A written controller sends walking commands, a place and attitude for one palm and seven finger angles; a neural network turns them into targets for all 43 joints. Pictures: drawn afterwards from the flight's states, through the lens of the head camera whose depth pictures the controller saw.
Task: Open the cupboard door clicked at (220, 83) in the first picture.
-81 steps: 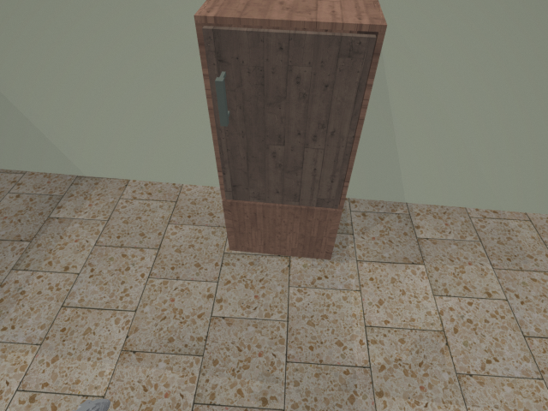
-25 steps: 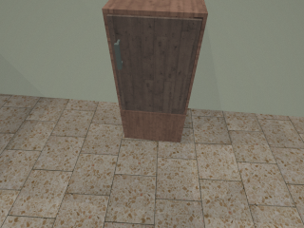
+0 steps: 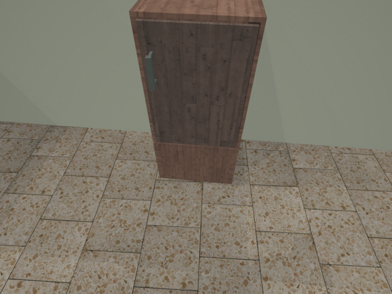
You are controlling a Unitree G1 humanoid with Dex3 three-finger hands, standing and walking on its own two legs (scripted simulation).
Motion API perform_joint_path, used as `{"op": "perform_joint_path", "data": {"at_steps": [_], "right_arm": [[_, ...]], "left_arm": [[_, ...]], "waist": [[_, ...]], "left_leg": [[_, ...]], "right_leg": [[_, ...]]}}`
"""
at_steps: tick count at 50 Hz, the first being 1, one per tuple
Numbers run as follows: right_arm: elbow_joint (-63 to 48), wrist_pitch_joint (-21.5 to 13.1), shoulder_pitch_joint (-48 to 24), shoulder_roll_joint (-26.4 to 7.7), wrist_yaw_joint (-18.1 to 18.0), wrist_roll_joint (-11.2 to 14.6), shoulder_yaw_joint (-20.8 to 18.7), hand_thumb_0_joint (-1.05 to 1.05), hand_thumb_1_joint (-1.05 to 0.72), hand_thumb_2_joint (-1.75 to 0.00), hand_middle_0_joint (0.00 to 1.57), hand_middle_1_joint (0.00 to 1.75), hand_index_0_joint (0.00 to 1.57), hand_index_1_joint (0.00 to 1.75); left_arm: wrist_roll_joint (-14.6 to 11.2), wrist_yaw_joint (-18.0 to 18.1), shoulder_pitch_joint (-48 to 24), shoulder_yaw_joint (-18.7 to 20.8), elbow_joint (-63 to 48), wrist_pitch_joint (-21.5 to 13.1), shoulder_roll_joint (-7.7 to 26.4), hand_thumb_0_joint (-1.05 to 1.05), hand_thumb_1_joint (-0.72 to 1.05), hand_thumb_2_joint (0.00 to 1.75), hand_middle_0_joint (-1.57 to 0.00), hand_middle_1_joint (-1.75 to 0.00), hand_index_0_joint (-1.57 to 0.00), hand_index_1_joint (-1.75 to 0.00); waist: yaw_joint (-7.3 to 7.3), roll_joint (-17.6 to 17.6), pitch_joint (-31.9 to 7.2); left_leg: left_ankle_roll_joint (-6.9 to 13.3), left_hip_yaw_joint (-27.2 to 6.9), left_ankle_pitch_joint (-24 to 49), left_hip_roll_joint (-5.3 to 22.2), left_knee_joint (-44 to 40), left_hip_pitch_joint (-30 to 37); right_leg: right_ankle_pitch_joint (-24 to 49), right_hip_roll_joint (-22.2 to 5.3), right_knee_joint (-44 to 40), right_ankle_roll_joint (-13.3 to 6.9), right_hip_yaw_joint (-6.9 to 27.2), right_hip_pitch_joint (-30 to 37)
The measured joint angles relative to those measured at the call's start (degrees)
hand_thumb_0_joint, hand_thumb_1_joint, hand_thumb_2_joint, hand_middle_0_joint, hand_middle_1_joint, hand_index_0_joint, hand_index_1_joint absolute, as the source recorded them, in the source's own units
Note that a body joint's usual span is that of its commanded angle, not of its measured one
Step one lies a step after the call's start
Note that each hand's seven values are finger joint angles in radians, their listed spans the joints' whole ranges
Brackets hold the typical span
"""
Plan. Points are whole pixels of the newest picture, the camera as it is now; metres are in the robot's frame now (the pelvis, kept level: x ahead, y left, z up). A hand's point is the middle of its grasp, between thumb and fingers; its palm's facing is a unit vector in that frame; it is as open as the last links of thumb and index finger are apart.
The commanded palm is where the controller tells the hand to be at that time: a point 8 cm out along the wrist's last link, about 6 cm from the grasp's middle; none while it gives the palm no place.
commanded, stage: take the last steps up to it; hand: left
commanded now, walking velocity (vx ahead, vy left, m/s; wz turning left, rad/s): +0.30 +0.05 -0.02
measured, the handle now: (151, 71) +0.86 +0.22 +0.01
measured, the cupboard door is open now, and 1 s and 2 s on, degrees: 0 0 0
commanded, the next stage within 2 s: come to a stop and stand still in 0.80 s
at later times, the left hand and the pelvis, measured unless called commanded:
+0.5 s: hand out of the picture +0.15 +0.21 -0.18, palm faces -0.03 -0.99 -0.16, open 7.3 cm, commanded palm none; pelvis +0.11 +0.03 -0.01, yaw -2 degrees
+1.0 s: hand (134, 241) +0.29 +0.19 -0.19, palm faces +0.07 -0.98 -0.16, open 7.3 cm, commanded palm none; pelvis +0.28 +0.02 -0.01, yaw +0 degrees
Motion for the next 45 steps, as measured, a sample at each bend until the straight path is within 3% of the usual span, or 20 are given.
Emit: {"op": "perform_joint_path", "data": {"at_steps": [8,12,16,20,25,29,31,33,35,37,40,45], "right_arm": [[0.16,0.95,6.29,3.28,0.41,-0.81,-0.04,0.00,-0.91,-0.90,0.20,0.30,0.20,0.30],[0.30,-0.05,9.99,5.69,0.45,-0.65,-0.33,0.00,-0.91,-0.90,0.20,0.30,0.20,0.30],[-0.24,-2.33,13.90,8.28,-0.40,-0.65,-0.63,0.00,-0.91,-0.90,0.20,0.30,0.20,0.30],[1.06,-3.37,18.44,11.12,-1.20,-0.48,-0.24,0.00,-0.91,-0.90,0.20,0.30,0.20,0.30],[4.11,-3.45,22.43,13.51,-1.56,-0.37,-0.22,0.00,-0.90,-0.90,0.20,0.30,0.20,0.30],[5.69,-3.22,23.74,13.83,-1.57,-0.52,-0.55,0.00,-0.90,-0.90,0.20,0.30,0.21,0.30],[6.23,-2.97,24.35,13.69,-1.47,-0.36,-0.81,0.00,-0.90,-0.90,0.20,0.30,0.21,0.30],[6.43,-2.42,24.32,13.82,-1.14,0.11,-1.02,0.00,-0.90,-0.90,0.20,0.30,0.21,0.30],[5.82,-1.59,22.06,13.20,-0.95,0.37,-1.54,0.00,-0.90,-0.90,0.20,0.30,0.21,0.30],[4.49,-1.07,19.12,12.29,-0.86,0.16,-2.15,0.01,-0.90,-0.90,0.20,0.30,0.21,0.30],[1.22,-0.67,14.19,11.03,-0.82,-0.47,-2.77,0.01,-0.91,-0.90,0.20,0.30,0.20,0.30],[-3.70,-0.68,7.92,10.15,-0.48,-0.72,-3.36,0.00,-0.91,-0.90,0.19,0.30,0.20,0.30]], "left_arm": [[0.45,-0.41,5.93,0.55,-0.48,0.72,-4.00,0.00,0.91,0.90,-0.20,-0.30,-0.20,-0.30],[0.34,-0.59,10.09,1.23,0.03,0.73,-5.75,0.00,0.90,0.90,-0.20,-0.30,-0.20,-0.30],[0.75,-0.56,12.27,1.48,1.72,1.73,-7.35,0.00,0.91,0.90,-0.20,-0.30,-0.20,-0.30],[0.73,-0.98,10.08,2.08,0.82,1.14,-8.06,0.01,0.91,0.90,-0.20,-0.30,-0.20,-0.30],[0.64,-1.11,5.06,2.76,-2.00,0.72,-8.54,0.01,0.92,0.90,-0.20,-0.30,-0.20,-0.30],[0.45,-1.25,1.30,3.07,-3.88,0.01,-8.70,0.01,0.93,0.90,-0.20,-0.30,-0.20,-0.30],[0.60,-1.23,0.25,3.10,-4.84,-1.03,-8.81,0.01,0.92,0.90,-0.19,-0.30,-0.20,-0.30],[0.92,-0.89,-0.31,3.31,-5.66,-2.88,-8.68,0.01,0.92,0.90,-0.20,-0.30,-0.20,-0.30],[0.42,-0.36,-0.61,3.39,-5.69,-3.68,-9.26,0.00,0.92,0.90,-0.20,-0.30,-0.20,-0.30],[0.20,0.15,0.20,3.20,-5.32,-3.43,-9.84,0.00,0.92,0.90,-0.20,-0.30,-0.20,-0.30],[0.19,1.34,2.25,3.52,-4.22,-3.08,-10.41,-0.01,0.93,0.90,-0.20,-0.30,-0.20,-0.30],[0.82,1.13,6.04,3.24,-2.46,-2.29,-9.56,-0.01,0.94,0.90,-0.20,-0.30,-0.20,-0.30]], "waist": [[0.41,0.43,-3.14],[0.68,-1.19,-3.01],[-0.35,-1.93,-2.38],[-1.56,-1.96,-0.19],[-1.82,-1.57,2.11],[-2.75,-0.55,3.54],[-2.85,0.18,3.63],[-2.45,0.03,3.48],[-2.45,0.91,3.98],[-2.17,1.30,3.40],[-2.03,1.38,1.94],[-1.23,0.99,-0.57]], "left_leg": [[0.90,1.43,-10.04,1.11,10.04,-3.49],[1.87,3.50,-7.78,0.38,10.87,-2.49],[3.13,5.80,-10.07,-0.37,8.15,1.02],[3.47,5.76,-8.32,-0.94,1.81,5.73],[2.82,5.99,-8.07,-1.30,-3.72,10.94],[1.71,6.46,-11.06,-0.75,-3.57,14.12],[1.07,6.45,-14.74,0.21,0.76,14.18],[1.55,5.76,-18.40,1.09,15.77,8.97],[2.79,2.78,-18.05,1.54,35.71,0.50],[3.34,2.33,-14.71,2.28,46.39,-7.11],[2.72,2.72,-10.27,4.12,47.56,-15.84],[1.20,4.01,-5.96,5.95,33.22,-20.53]], "right_leg": [[-4.10,0.43,3.36,-0.07,-0.54,-0.05],[-7.97,-0.85,7.55,0.27,0.13,-0.19],[-14.77,-1.25,27.91,-1.24,-1.15,-8.43],[-11.32,-2.74,38.00,-0.86,-3.56,-17.04],[-4.23,-4.72,30.69,-0.47,-5.23,-22.59],[-1.97,-4.01,19.60,-1.83,-6.72,-21.11],[-0.04,-2.72,14.83,-2.72,-7.63,-18.04],[3.82,-2.65,14.40,-3.66,-8.18,-16.41],[-0.10,-2.14,16.90,-3.86,-9.42,-14.99],[-2.01,-1.59,15.03,-3.69,-10.10,-12.26],[-0.83,-0.89,10.02,-3.11,-10.64,-8.59],[-0.28,-0.42,4.70,-2.55,-10.60,-4.84]]}}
